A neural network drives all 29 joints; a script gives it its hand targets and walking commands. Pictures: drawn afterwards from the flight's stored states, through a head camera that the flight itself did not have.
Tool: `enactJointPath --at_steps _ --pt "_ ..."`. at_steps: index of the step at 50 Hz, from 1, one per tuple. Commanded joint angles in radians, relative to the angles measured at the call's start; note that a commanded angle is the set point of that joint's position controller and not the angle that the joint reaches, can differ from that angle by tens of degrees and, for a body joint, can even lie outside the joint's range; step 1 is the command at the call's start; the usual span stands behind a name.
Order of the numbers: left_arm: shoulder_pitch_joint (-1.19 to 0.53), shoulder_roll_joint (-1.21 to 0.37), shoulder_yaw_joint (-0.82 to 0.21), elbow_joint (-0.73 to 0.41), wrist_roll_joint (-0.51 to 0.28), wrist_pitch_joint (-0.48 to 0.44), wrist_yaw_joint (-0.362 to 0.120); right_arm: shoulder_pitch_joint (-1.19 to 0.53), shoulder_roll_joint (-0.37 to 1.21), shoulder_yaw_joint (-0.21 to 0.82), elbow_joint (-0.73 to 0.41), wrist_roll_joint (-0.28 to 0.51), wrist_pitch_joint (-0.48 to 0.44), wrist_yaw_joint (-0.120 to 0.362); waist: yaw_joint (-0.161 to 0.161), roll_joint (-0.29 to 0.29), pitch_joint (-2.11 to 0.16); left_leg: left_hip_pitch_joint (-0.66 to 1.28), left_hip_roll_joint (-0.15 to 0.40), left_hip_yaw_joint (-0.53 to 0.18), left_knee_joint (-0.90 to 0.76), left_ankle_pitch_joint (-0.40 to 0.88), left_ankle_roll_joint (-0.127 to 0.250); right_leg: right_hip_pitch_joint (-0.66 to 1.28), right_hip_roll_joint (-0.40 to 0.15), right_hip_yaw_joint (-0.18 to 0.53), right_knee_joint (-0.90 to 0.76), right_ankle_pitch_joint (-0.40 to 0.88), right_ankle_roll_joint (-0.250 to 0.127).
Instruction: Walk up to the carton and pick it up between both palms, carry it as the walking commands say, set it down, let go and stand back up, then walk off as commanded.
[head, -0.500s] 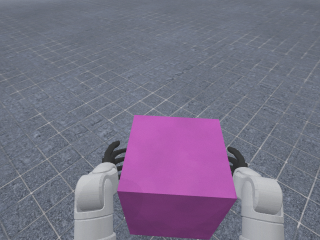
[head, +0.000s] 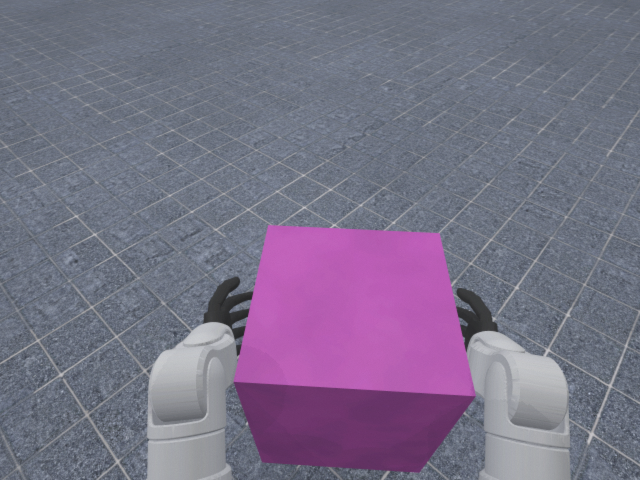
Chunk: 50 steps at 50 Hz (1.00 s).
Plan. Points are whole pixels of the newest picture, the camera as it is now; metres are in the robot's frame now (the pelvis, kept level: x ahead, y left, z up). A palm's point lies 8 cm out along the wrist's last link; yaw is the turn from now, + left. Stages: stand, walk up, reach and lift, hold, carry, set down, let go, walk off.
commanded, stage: carry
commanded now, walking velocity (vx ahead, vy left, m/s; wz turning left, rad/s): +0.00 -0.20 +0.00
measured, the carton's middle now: (346, 353) +0.28 +0.00 +0.03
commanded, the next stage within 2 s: none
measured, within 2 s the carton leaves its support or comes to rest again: neither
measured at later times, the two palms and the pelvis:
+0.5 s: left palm (220, 344) +0.26 +0.15 +0.09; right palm (486, 354) +0.26 -0.15 +0.08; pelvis -0.01 +0.00 +0.00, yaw +0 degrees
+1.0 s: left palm (232, 352) +0.24 +0.13 +0.10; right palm (509, 365) +0.24 -0.17 +0.09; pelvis -0.03 -0.02 +0.00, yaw +0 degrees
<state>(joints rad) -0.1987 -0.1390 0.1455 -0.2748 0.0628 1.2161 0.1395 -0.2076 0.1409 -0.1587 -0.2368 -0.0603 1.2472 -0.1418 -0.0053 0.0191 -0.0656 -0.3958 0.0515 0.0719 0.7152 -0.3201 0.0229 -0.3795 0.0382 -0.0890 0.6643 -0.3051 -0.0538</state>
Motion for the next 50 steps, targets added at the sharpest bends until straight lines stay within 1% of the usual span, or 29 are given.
enactJointPath --at_steps 1,3,4,5,6,8,10,12,14,15,16,18,20,21,23,24,27,29,32,34,35,39,41,42,43,44,45,49,50 --pt "-0.65 -0.945 -0.717 -0.396 -0.392 -0.048 -0.141 -0.641 0.952 0.748 -0.431 0.404 -0.082 0.149 -0.013 0.209 -0.438 0.337 0.41 -0.439 -0.266 0.614 0.192 -0.171 -0.056 0.055 0.079 -0.172 0.054" --pt "-0.595 -0.929 -0.705 -0.378 -0.387 -0.042 -0.146 -0.62 0.945 0.759 -0.426 0.404 -0.08 0.147 -0.004 0.171 -0.45 0.237 0.337 -0.316 -0.215 0.505 0.127 -0.041 -0.068 0.068 -0.041 -0.068 0.025" --pt "-0.552 -0.934 -0.691 -0.327 -0.378 -0.033 -0.14 -0.588 0.942 0.744 -0.382 0.39 -0.07 0.143 0.0 0.14 -0.464 0.22 0.289 -0.257 -0.162 0.52 0.093 0.024 -0.064 0.072 -0.112 0.044 0.008" --pt "-0.549 -0.921 -0.689 -0.34 -0.387 -0.034 -0.147 -0.569 0.938 0.747 -0.402 0.39 -0.069 0.14 -0.005 0.069 -0.495 0.179 0.227 -0.193 -0.087 0.5 0.061 0.118 -0.109 0.12 -0.134 0.265 -0.011" --pt "-0.512 -0.929 -0.692 -0.311 -0.371 -0.034 -0.144 -0.591 0.933 0.762 -0.433 0.391 -0.074 0.14 -0.001 -0.039 -0.492 0.079 0.156 -0.136 -0.029 0.348 0.033 0.206 -0.177 0.19 -0.141 0.443 -0.04" --pt "-0.631 -0.935 -0.684 -0.347 -0.393 -0.057 -0.154 -0.707 0.968 0.762 -0.474 0.409 -0.092 0.145 -0.003 -0.143 -0.466 0.012 0.068 -0.029 0.027 0.079 -0.006 0.218 -0.258 0.24 -0.146 0.566 -0.092" --pt "-0.559 -0.924 -0.71 -0.406 -0.404 -0.058 -0.144 -0.58 0.954 0.767 -0.46 0.402 -0.086 0.141 -0.008 -0.159 -0.477 0.054 0.068 -0.009 -0.054 0.026 -0.009 0.216 -0.245 0.202 -0.112 0.642 -0.096" --pt "-0.584 -0.94 -0.715 -0.392 -0.396 -0.048 -0.143 -0.599 0.972 0.771 -0.447 0.409 -0.082 0.149 -0.016 -0.087 -0.492 0.163 0.138 -0.099 -0.129 0.208 0.033 0.14 -0.187 0.13 -0.062 0.472 -0.04" --pt "-0.59 -0.949 -0.711 -0.363 -0.388 -0.041 -0.146 -0.667 0.938 0.761 -0.476 0.408 -0.086 0.146 -0.011 0.108 -0.466 0.211 0.282 -0.301 -0.231 0.35 0.091 0.021 -0.109 0.088 0.018 0.136 0.017" --pt "-0.531 -0.926 -0.695 -0.332 -0.366 -0.035 -0.14 -0.609 0.918 0.755 -0.435 0.399 -0.077 0.144 -0.005 0.141 -0.473 0.231 0.292 -0.299 -0.212 0.416 0.107 0.012 -0.094 0.075 -0.018 0.054 0.025" --pt "-0.586 -0.933 -0.719 -0.389 -0.389 -0.037 -0.139 -0.545 0.944 0.743 -0.402 0.395 -0.073 0.144 0.001 0.119 -0.479 0.204 0.261 -0.248 -0.187 0.413 0.089 0.067 -0.115 0.109 -0.063 0.095 0.013" --pt "-0.59 -0.93 -0.708 -0.38 -0.391 -0.045 -0.141 -0.58 0.943 0.753 -0.434 0.398 -0.078 0.144 0.003 -0.031 -0.475 0.096 0.149 -0.139 -0.114 0.286 0.029 0.175 -0.184 0.191 -0.136 0.326 -0.023" --pt "-0.553 -0.945 -0.708 -0.393 -0.391 -0.052 -0.142 -0.585 0.959 0.773 -0.467 0.421 -0.085 0.151 0.004 -0.085 -0.533 0.072 0.087 -0.076 -0.053 0.158 -0.01 0.27 -0.267 0.245 -0.135 0.598 -0.06" --pt "-0.567 -0.952 -0.723 -0.389 -0.393 -0.053 -0.139 -0.581 0.958 0.765 -0.464 0.415 -0.086 0.146 0.002 -0.101 -0.514 0.074 0.091 -0.075 -0.071 0.148 -0.013 0.272 -0.264 0.217 -0.111 0.641 -0.057" --pt "-0.534 -0.952 -0.695 -0.332 -0.378 -0.041 -0.142 -0.632 0.947 0.784 -0.48 0.424 -0.076 0.145 0.0 -0.102 -0.478 0.102 0.081 -0.081 -0.1 0.117 0.0 0.218 -0.261 0.23 -0.134 0.583 -0.052" --pt "-0.557 -0.946 -0.707 -0.345 -0.377 -0.035 -0.141 -0.606 0.955 0.772 -0.446 0.417 -0.069 0.147 0.002 -0.061 -0.499 0.126 0.089 -0.096 -0.126 0.167 0.013 0.213 -0.25 0.199 -0.131 0.472 -0.045" --pt "-0.574 -0.932 -0.707 -0.357 -0.381 -0.037 -0.143 -0.59 0.948 0.756 -0.42 0.408 -0.068 0.148 0.004 -0.01 -0.504 0.173 0.103 -0.105 -0.141 0.269 0.027 0.171 -0.209 0.192 -0.155 0.373 -0.019" --pt "-0.534 -0.917 -0.691 -0.323 -0.359 -0.027 -0.142 -0.592 0.932 0.764 -0.426 0.404 -0.062 0.148 0.002 -0.068 -0.44 0.129 0.091 -0.119 -0.16 0.183 0.027 0.158 -0.207 0.205 -0.195 0.263 -0.024" --pt "-0.564 -0.919 -0.701 -0.343 -0.377 -0.027 -0.14 -0.561 0.935 0.74 -0.39 0.391 -0.056 0.143 0.003 -0.057 -0.474 0.15 0.085 -0.119 -0.163 0.239 0.025 0.178 -0.205 0.199 -0.173 0.324 -0.025" --pt "-0.543 -0.932 -0.694 -0.317 -0.361 -0.023 -0.136 -0.574 0.929 0.74 -0.393 0.401 -0.055 0.15 0.005 0.021 -0.468 0.189 0.093 -0.117 -0.18 0.299 0.026 0.154 -0.191 0.179 -0.144 0.329 -0.022" --pt "-0.548 -0.921 -0.7 -0.321 -0.369 -0.022 -0.14 -0.565 0.918 0.729 -0.395 0.394 -0.056 0.15 0.005 0.005 -0.475 0.186 0.103 -0.136 -0.187 0.375 0.036 0.17 -0.181 0.157 -0.131 0.33 -0.013" --pt "-0.558 -0.915 -0.699 -0.318 -0.366 -0.016 -0.141 -0.577 0.923 0.737 -0.393 0.397 -0.05 0.151 0.002 -0.024 -0.428 0.16 0.076 -0.122 -0.218 0.188 0.032 0.126 -0.188 0.183 -0.19 0.173 -0.01" --pt "-0.593 -0.912 -0.706 -0.341 -0.378 -0.013 -0.143 -0.563 0.927 0.725 -0.38 0.381 -0.044 0.145 0.001 -0.057 -0.428 0.134 0.064 -0.117 -0.198 0.165 0.033 0.14 -0.212 0.214 -0.222 0.179 -0.024" --pt "-0.584 -0.911 -0.7 -0.339 -0.372 -0.015 -0.141 -0.573 0.937 0.736 -0.383 0.392 -0.047 0.148 0.002 -0.058 -0.436 0.151 0.068 -0.121 -0.202 0.176 0.033 0.137 -0.206 0.211 -0.214 0.179 -0.027" --pt "-0.576 -0.918 -0.701 -0.332 -0.367 -0.013 -0.141 -0.583 0.929 0.725 -0.392 0.39 -0.047 0.147 0.004 0.0 -0.426 0.142 0.079 -0.129 -0.231 0.162 0.041 0.14 -0.189 0.181 -0.214 0.144 -0.011" --pt "-0.595 -0.913 -0.689 -0.328 -0.368 -0.012 -0.144 -0.6 0.949 0.743 -0.379 0.393 -0.046 0.147 0.003 -0.07 -0.409 0.136 0.067 -0.112 -0.206 0.156 0.036 0.134 -0.201 0.207 -0.239 0.145 -0.018" --pt "-0.564 -0.907 -0.699 -0.316 -0.37 -0.01 -0.143 -0.556 0.928 0.724 -0.369 0.378 -0.047 0.142 0.001 -0.035 -0.427 0.149 0.068 -0.122 -0.215 0.178 0.028 0.148 -0.201 0.202 -0.212 0.172 -0.028" --pt "-0.533 -0.911 -0.678 -0.28 -0.362 -0.006 -0.151 -0.602 0.922 0.753 -0.415 0.385 -0.041 0.137 -0.002 -0.112 -0.408 0.117 0.043 -0.096 -0.172 0.117 0.019 0.147 -0.235 0.244 -0.253 0.211 -0.037" --pt "-0.534 -0.912 -0.679 -0.289 -0.365 -0.008 -0.15 -0.569 0.933 0.743 -0.382 0.379 -0.042 0.136 0.0 -0.093 -0.434 0.139 0.038 -0.096 -0.164 0.104 0.016 0.147 -0.24 0.262 -0.25 0.238 -0.049"
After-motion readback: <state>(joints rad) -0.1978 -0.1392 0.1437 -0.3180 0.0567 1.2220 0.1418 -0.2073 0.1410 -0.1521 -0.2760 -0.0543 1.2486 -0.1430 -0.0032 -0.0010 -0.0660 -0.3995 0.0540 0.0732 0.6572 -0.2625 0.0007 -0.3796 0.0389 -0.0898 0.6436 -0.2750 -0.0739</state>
